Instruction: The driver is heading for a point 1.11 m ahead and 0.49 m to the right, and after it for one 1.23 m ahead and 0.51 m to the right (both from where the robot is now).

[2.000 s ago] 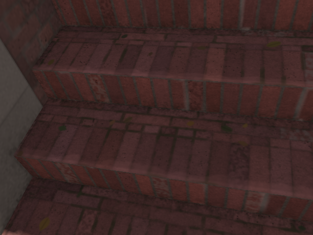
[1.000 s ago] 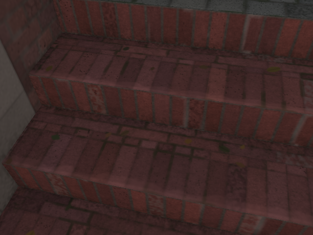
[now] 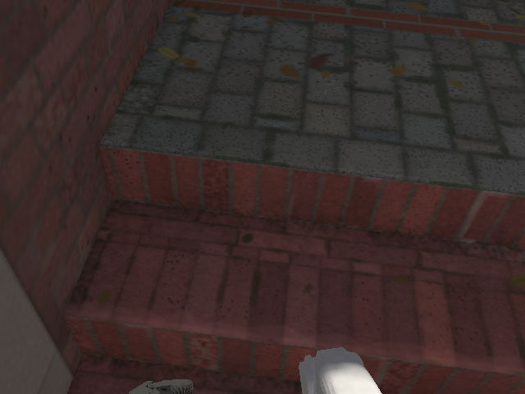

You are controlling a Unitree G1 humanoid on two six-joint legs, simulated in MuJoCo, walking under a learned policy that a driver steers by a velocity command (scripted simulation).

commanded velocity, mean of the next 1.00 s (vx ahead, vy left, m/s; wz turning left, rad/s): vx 0.50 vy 0.00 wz -0.56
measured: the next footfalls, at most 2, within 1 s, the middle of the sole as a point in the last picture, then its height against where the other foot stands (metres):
right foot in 0.26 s outside the picture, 0.17 m higher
left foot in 0.70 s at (219, 255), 0.17 m higher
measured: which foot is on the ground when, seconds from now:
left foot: down 0.00-0.24, up 0.26-0.68, down 0.70-1.00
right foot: up 0.00-0.24, down 0.26-0.70, up 0.72-1.00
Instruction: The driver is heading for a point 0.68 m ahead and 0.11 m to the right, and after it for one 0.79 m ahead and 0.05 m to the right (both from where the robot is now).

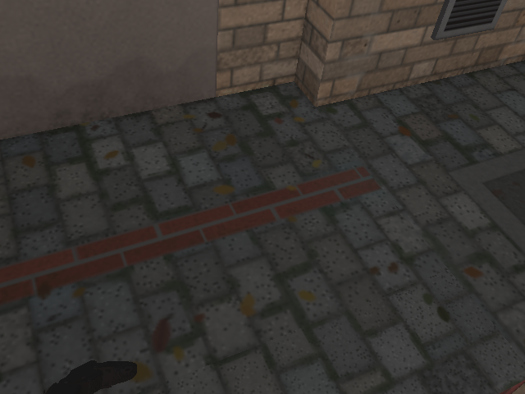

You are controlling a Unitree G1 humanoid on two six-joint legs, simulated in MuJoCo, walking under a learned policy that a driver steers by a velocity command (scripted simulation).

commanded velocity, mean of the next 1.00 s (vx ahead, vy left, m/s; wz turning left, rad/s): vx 0.50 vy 0.00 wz -0.23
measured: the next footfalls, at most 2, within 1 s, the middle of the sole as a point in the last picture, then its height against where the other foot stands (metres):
right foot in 0.34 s outside the picture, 0.17 m higher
left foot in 0.94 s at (329, 275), level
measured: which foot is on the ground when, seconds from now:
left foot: down 0.00-0.38, up 0.40-0.92, down 0.94-1.00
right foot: up 0.00-0.32, down 0.34-0.96, up 0.98-1.00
